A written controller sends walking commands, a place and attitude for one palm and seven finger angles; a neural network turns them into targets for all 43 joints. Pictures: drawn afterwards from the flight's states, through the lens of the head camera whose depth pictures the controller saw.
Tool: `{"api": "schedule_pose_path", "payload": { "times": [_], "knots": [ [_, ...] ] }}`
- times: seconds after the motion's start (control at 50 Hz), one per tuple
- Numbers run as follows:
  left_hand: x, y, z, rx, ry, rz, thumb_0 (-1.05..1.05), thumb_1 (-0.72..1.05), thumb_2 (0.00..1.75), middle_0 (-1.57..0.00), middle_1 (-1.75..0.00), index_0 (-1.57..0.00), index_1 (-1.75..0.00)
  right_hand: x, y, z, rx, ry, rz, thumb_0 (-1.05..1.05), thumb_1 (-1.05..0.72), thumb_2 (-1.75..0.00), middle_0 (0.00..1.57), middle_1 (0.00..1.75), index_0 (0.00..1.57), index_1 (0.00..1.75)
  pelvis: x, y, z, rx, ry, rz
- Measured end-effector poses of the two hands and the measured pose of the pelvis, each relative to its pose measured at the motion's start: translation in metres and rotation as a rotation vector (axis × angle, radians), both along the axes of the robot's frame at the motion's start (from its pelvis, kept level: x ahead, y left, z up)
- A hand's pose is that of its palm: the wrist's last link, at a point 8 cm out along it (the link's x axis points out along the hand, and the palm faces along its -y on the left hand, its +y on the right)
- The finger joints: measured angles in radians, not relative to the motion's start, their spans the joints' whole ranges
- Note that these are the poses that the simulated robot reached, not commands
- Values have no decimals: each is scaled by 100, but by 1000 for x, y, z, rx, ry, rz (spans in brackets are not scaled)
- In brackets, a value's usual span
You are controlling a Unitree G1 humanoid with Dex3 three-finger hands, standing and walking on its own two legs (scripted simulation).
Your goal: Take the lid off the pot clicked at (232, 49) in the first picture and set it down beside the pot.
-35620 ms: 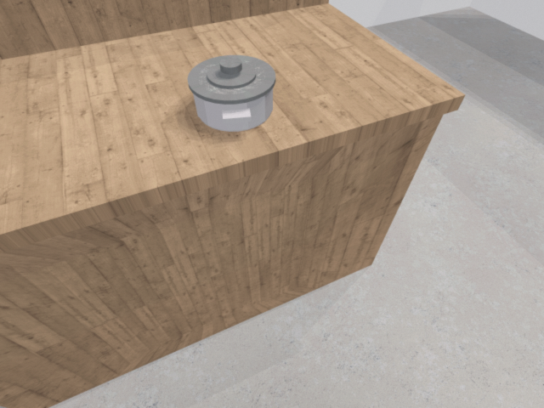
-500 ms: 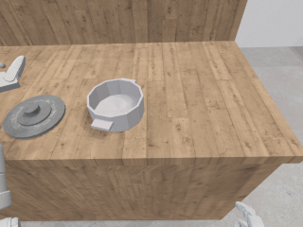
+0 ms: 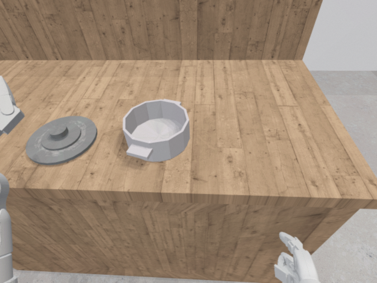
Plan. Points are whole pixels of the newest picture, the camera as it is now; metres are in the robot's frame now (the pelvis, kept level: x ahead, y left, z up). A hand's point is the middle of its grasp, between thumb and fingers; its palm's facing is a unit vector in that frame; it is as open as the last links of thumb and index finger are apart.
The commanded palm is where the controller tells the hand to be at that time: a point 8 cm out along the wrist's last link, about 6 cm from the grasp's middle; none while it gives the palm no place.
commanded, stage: draw the hand back to the body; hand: left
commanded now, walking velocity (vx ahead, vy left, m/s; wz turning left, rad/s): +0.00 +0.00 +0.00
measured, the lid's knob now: (58, 131) +0.42 +0.39 +0.09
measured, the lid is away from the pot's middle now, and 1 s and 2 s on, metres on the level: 0.25 0.25 0.25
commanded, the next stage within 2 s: step back with the hand held close in 0.76 s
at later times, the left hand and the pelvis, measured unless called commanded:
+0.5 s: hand out of the picture +0.19 +0.26 +0.28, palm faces +0.49 -0.83 -0.25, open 7.4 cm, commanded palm +0.13 +0.30 +0.28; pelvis -0.01 +0.02 +0.00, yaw +0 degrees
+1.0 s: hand out of the picture +0.17 +0.27 +0.29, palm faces +0.53 -0.77 -0.34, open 7.4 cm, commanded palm +0.11 +0.30 +0.27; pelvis -0.02 +0.02 +0.00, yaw +0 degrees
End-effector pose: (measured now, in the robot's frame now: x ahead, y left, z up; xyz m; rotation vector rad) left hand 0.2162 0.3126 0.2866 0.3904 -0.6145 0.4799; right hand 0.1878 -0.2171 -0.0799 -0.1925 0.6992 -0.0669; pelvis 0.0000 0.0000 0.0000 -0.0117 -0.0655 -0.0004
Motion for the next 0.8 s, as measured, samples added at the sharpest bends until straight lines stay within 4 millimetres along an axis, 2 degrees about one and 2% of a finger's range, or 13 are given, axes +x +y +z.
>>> {"api": "schedule_pose_path", "payload": {
  "times": [0.32, 0.64, 0.8],
  "knots": [
    [-42, -5, -7, 30, -21, -37, 1, 88, 89, -21, -30, -21, -31, -17, 9, 2, -23, 5, -4, 1, -91, -90, 20, 30, 20, 30, -9, 12, 0, -6, -21, -5],
    [-85, -15, -11, 98, -4, -62, 1, 88, 89, -21, -30, -21, -31, -11, 30, 10, -16, -41, 38, 1, -91, -90, 20, 30, 20, 30, -14, 21, -1, -12, -31, 0],
    [-94, -14, -9, 105, -13, -45, 1, 88, 89, -21, -30, -21, -31, -9, 40, 10, -8, -40, 63, 1, -90, -90, 21, 30, 20, 30, -16, 22, -1, -13, -34, 7]
  ]
}}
